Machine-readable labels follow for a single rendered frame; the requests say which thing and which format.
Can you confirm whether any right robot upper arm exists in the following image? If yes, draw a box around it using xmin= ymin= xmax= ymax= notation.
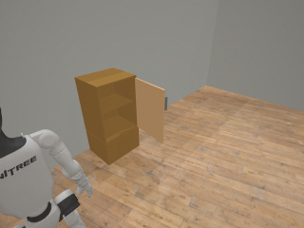
xmin=29 ymin=129 xmax=81 ymax=179

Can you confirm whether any cupboard door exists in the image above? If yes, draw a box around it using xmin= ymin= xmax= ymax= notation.
xmin=135 ymin=78 xmax=165 ymax=143

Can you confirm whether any right robot hand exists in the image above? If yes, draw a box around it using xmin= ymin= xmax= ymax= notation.
xmin=75 ymin=183 xmax=93 ymax=197

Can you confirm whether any robot right thigh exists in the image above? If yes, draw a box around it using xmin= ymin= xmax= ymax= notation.
xmin=54 ymin=189 xmax=80 ymax=226

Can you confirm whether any right robot forearm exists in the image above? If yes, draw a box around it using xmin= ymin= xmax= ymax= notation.
xmin=71 ymin=160 xmax=89 ymax=188

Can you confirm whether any handle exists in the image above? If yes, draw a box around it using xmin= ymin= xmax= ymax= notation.
xmin=164 ymin=96 xmax=168 ymax=111

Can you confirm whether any humanoid robot torso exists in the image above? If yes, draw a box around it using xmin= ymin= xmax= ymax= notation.
xmin=0 ymin=133 xmax=64 ymax=228

